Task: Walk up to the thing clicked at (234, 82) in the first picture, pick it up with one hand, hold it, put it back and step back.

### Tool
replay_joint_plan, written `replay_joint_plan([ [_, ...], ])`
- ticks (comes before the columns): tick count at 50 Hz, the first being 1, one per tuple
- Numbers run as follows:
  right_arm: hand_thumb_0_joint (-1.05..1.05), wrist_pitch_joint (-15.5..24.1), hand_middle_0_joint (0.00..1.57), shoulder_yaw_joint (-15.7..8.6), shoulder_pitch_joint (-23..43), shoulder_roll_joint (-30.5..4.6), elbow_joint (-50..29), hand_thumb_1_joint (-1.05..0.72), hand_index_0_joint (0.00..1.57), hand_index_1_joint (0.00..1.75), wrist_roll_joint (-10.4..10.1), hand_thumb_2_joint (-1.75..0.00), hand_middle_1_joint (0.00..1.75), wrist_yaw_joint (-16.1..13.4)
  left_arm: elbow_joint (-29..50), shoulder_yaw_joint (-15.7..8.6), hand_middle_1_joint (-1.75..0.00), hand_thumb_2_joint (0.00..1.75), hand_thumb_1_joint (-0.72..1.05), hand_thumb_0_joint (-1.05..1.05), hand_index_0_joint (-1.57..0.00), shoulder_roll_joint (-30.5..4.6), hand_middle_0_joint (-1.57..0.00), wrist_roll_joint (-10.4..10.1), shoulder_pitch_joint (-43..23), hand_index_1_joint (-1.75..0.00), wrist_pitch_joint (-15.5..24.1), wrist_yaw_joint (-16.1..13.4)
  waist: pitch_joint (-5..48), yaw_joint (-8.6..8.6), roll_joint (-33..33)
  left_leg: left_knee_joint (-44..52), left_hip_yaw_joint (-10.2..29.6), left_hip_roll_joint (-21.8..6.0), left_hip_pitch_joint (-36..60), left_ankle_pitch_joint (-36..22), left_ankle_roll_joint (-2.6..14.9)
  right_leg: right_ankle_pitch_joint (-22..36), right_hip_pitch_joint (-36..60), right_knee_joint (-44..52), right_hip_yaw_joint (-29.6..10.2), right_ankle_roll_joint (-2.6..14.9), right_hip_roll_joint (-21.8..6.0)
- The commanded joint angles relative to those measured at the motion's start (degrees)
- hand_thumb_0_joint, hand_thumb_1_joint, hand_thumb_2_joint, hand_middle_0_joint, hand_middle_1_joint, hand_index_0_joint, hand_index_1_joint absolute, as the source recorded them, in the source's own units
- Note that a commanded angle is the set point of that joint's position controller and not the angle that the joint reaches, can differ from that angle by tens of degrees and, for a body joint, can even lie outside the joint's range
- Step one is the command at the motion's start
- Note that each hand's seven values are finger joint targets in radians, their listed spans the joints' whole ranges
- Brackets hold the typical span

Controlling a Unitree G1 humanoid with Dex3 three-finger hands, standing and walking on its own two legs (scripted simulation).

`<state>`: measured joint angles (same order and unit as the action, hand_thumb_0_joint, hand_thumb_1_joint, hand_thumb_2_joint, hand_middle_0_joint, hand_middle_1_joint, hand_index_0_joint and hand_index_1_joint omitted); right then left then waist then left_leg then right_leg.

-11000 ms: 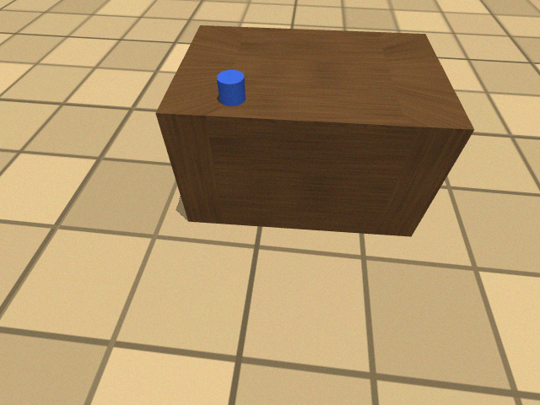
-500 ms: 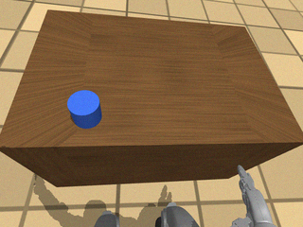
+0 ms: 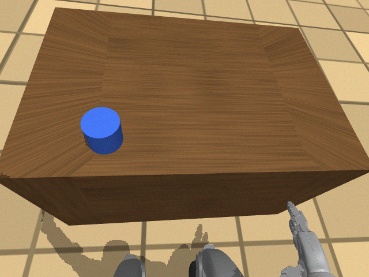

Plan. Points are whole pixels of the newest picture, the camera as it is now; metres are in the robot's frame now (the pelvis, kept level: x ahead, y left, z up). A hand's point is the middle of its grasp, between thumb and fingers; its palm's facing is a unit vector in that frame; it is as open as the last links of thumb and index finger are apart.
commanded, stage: approach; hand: left
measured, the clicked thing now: (103, 131) +0.47 +0.17 -0.06
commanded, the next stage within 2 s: close in in 0.20 s
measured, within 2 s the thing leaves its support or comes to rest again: neither
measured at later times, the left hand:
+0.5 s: hand (78, 126) +0.47 +0.22 -0.03, palm faces +0.12 -0.99 +0.06, open 17.6 cm
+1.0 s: hand (97, 127) +0.46 +0.17 -0.03, palm faces +0.13 -0.99 +0.03, open 17.6 cm
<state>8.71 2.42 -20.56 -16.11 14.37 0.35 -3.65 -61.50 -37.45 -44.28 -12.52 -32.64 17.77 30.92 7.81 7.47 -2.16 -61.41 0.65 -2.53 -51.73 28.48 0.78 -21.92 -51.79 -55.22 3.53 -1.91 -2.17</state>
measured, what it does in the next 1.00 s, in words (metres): stands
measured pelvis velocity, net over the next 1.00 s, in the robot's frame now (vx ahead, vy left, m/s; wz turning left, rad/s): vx -0.01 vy -0.02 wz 0.00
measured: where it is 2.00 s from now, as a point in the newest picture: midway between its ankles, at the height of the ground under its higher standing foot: outside the picture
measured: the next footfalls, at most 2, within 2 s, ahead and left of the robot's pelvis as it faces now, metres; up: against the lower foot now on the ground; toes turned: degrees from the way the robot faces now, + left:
none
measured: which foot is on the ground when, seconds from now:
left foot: down 0.00-1.00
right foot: down 0.00-1.00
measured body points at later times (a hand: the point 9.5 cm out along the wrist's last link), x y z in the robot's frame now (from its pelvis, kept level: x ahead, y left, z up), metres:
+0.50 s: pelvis -0.02 -0.01 -0.04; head +0.13 +0.05 +0.38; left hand +0.46 +0.27 -0.03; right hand +0.13 -0.27 -0.03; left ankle +0.01 +0.10 -0.67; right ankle +0.04 -0.15 -0.67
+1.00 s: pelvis -0.01 -0.02 -0.04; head +0.13 +0.03 +0.38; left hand +0.45 +0.23 -0.03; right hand +0.15 -0.28 -0.03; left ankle +0.01 +0.10 -0.67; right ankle +0.04 -0.15 -0.67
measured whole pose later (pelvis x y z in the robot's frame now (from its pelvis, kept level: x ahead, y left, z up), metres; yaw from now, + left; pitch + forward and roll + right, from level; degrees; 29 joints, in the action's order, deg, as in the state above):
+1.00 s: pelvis -0.01 -0.02 -0.04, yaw +0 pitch +24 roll -3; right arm 2.7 -1.8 -24.8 -15.7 -4.5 4.0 1.8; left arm -59.6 -23.4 -23.8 -4.8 -39.5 28.9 6.2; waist 8.2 12.4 -2.0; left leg -72.9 1.7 -2.6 -65.7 31.7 -0.6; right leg -26.2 -66.7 -68.6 3.8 -0.5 -2.3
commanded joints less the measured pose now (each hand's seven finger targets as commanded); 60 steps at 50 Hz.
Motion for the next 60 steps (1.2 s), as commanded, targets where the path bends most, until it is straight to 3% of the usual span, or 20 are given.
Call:
replay_joint_plan([
  [1,0.00,3.19,0.05,-4.05,-0.91,-8.31,-9.51,0.55,0.05,0.05,-0.08,-0.05,0.05,-0.21,9.88,-0.34,-0.04,0.03,-0.61,0.00,-0.06,-15.49,-0.06,-2.13,-16.52,-0.05,3.92,0.32,21.35,-0.87,12.65,7.17,2.28,0.91,17.42,-25.29,-1.93,11.93,6.45,3.36,0.13,3.75,2.59],
  [3,0.00,3.43,0.05,-6.02,-1.21,-10.24,-10.44,0.56,0.05,0.05,0.21,-0.05,0.05,-0.19,8.10,2.03,-0.04,0.04,-0.61,0.00,-0.06,-12.63,-0.06,-1.80,-17.01,-0.05,4.31,0.05,20.21,1.05,11.52,6.95,2.70,0.54,17.05,-23.59,-2.04,10.53,3.85,2.81,0.27,3.83,2.80],
  [10,0.00,3.26,0.05,-7.80,-4.52,-11.20,-14.38,0.56,0.05,0.05,1.50,-0.05,0.05,1.30,11.83,5.86,-0.04,0.04,-0.59,0.00,-0.05,-7.03,-0.06,-0.48,-24.52,-0.05,7.51,-4.65,25.21,3.57,14.21,2.33,3.02,0.38,18.28,-25.99,-2.61,11.72,-1.07,-0.81,0.36,4.00,2.69],
  [15,0.00,2.41,0.05,-8.25,-5.89,-10.91,-18.99,0.54,0.05,0.05,2.30,-0.05,0.05,2.77,9.91,6.61,-0.04,0.05,-0.61,0.00,-0.06,-4.61,-0.06,1.75,-24.85,-0.05,10.36,-10.32,24.68,3.30,15.86,1.09,3.81,0.22,15.31,-22.97,-3.26,8.66,-4.64,-3.73,0.94,4.28,2.81],
  [18,0.00,1.93,0.05,-9.14,-7.17,-10.22,-21.86,0.55,0.05,0.05,2.85,-0.05,0.05,3.52,14.48,4.00,-0.03,0.03,-0.56,0.00,-0.06,-7.61,-0.05,3.36,-27.64,-0.03,12.89,-13.95,28.91,2.40,17.98,-1.22,2.45,1.27,12.66,-21.44,-2.58,9.84,-1.14,-5.15,-0.14,4.16,2.52],
  [19,0.00,1.70,0.05,-8.86,-6.74,-9.72,-22.11,0.54,0.05,0.05,3.03,-0.05,0.05,3.78,8.20,5.53,-0.04,0.03,-0.57,0.00,-0.06,-3.29,-0.05,3.67,-24.06,-0.03,12.58,-14.79,26.73,2.81,15.31,-1.19,2.76,1.22,9.60,-20.02,-2.41,9.31,-1.28,-5.71,0.08,4.20,2.72],
  [20,0.00,1.46,0.05,-9.24,-6.39,-9.44,-21.86,0.55,0.05,0.05,3.32,-0.05,0.05,3.97,16.40,4.30,-0.05,0.04,-0.59,0.00,-0.06,-6.31,-0.05,4.10,-28.73,-0.05,13.98,-16.33,28.34,1.46,18.42,-1.28,2.19,1.65,8.52,-18.77,-2.34,9.28,-0.19,-6.51,-0.46,4.17,2.51],
  [24,0.00,0.22,0.05,-9.85,-4.07,-9.46,-26.33,0.53,0.05,0.05,4.04,-0.05,0.05,4.36,17.97,5.42,-0.03,0.03,-0.56,0.00,-0.06,-4.94,-0.06,6.66,-30.74,-0.03,14.88,-20.26,35.79,1.26,19.73,-2.63,2.29,1.57,9.01,-21.60,-2.25,11.47,2.18,-8.42,-0.77,4.25,2.68],
  [29,0.00,-1.83,0.05,-10.42,-3.95,-8.86,-25.18,0.53,0.05,0.05,3.73,-0.05,0.05,4.22,10.48,8.08,-0.04,0.01,-0.59,0.00,-0.07,1.06,-0.06,7.23,-25.60,-0.03,13.54,-21.24,30.73,2.14,13.58,-1.72,2.12,1.64,1.86,-15.00,-1.57,8.90,3.41,-7.37,-1.10,3.86,2.99],
  [32,0.00,-2.29,0.05,-10.86,-4.64,-8.70,-26.80,0.54,0.05,0.05,3.23,-0.05,0.05,4.10,8.20,9.79,-0.04,0.00,-0.57,0.00,-0.08,4.85,-0.06,6.59,-25.53,-0.02,13.05,-21.42,28.04,4.30,9.23,-1.76,2.06,1.44,-0.49,-10.79,-0.94,6.53,2.22,-6.51,-1.19,3.37,3.09],
  [34,0.00,-2.65,0.05,-11.11,-5.93,-8.93,-26.53,0.54,0.05,0.05,3.03,-0.05,0.05,4.02,9.79,8.77,-0.04,0.01,-0.56,0.00,-0.07,2.96,-0.05,6.58,-26.76,-0.03,13.40,-22.10,27.56,4.04,8.61,-1.64,1.75,1.72,-1.15,-9.73,-0.69,6.10,2.99,-6.08,-1.45,3.12,2.91],
  [36,0.00,-2.57,0.05,-10.88,-6.47,-8.27,-27.76,0.54,0.05,0.05,2.83,-0.04,0.05,4.17,10.11,10.58,-0.04,0.01,-0.57,0.00,-0.08,5.72,-0.05,6.30,-27.08,-0.02,13.76,-22.21,26.55,4.96,7.72,-1.46,1.45,1.92,-1.82,-7.42,-0.36,4.48,2.96,-5.18,-2.20,2.82,2.60],
  [40,0.00,-2.55,0.05,-10.03,-7.70,-7.68,-29.71,0.55,0.05,0.05,2.68,-0.04,0.05,4.16,11.01,12.61,-0.04,0.00,-0.57,0.00,-0.08,7.66,-0.06,6.32,-28.49,-0.02,14.68,-22.71,27.47,5.66,7.95,-1.80,1.27,2.15,0.00,-8.80,-0.42,6.10,2.76,-5.33,-2.25,2.75,2.47],
  [46,0.00,-3.33,0.05,-10.79,-7.57,-8.35,-28.43,0.54,0.05,0.05,3.09,-0.05,0.05,4.35,15.22,12.71,-0.04,0.03,-0.58,0.00,-0.08,6.22,-0.06,7.02,-29.88,-0.03,15.53,-24.73,30.15,3.77,12.24,-2.64,1.33,2.42,4.88,-15.59,-1.00,11.19,2.75,-6.64,-1.61,3.24,2.30],
  [49,0.00,-3.93,0.05,-10.14,-8.28,-7.02,-27.08,0.52,0.05,0.05,3.39,-0.06,0.05,4.69,15.40,14.77,-0.01,0.02,-0.61,0.00,-0.09,9.96,-0.10,7.29,-29.51,-0.02,15.77,-25.46,29.51,4.16,13.52,-2.65,1.42,2.24,6.06,-16.55,-1.14,11.49,1.94,-6.75,-1.52,3.40,2.31],
  [52,0.00,-4.09,0.05,-10.06,-5.88,-7.45,-29.72,0.52,0.05,0.05,3.42,-0.05,0.05,4.87,11.25,14.37,-0.13,0.05,-0.61,0.00,-0.26,10.16,-0.26,8.28,-26.37,-0.13,15.47,-26.79,27.78,4.64,11.03,-2.47,1.55,2.11,3.41,-15.09,-0.94,10.91,2.32,-6.59,-1.49,3.31,2.40],
  [53,0.00,-4.18,0.05,-10.03,-6.35,-7.65,-30.98,0.51,0.05,0.05,3.51,-0.05,0.05,4.89,15.75,13.57,-0.15,0.04,-0.61,0.00,-0.29,7.45,-0.28,8.79,-30.07,-0.15,16.19,-27.48,29.72,4.76,11.06,-2.45,1.44,2.20,3.19,-14.30,-0.81,10.88,3.84,-6.57,-1.94,3.10,2.21],
  [56,0.00,-4.89,0.05,-10.68,-7.63,-7.54,-29.10,0.51,0.05,0.05,3.58,-0.05,0.05,4.85,14.41,12.99,-0.21,0.07,-0.61,0.00,-0.36,7.40,-0.36,8.67,-31.61,-0.21,16.40,-27.71,28.84,5.18,11.65,-2.36,1.62,2.06,3.39,-14.92,-0.93,11.04,3.02,-6.88,-2.01,3.20,2.24],
  [58,0.00,-4.73,0.05,-11.77,-6.49,-8.56,-30.29,0.51,0.05,0.05,3.46,-0.05,0.05,4.92,10.18,14.48,-0.24,0.09,-0.61,0.00,-0.40,10.97,-0.40,8.06,-29.57,-0.24,16.11,-27.52,28.09,6.08,10.20,-2.53,1.94,1.83,3.75,-16.63,-0.96,12.29,2.21,-7.33,-1.44,3.26,2.56],
  [60,0.00,-5.07,0.05,-11.09,-7.58,-8.09,-30.66,0.51,0.05,0.05,3.55,-0.05,0.05,5.20,11.60,14.60,-0.27,0.12,-0.60,0.00,-0.44,10.06,-0.44,8.56,-30.75,-0.27,16.36,-27.40,30.48,5.56,10.98,-2.69,1.85,1.93,5.31,-17.98,-1.01,13.04,2.62,-7.53,-1.33,3.33,2.58],
])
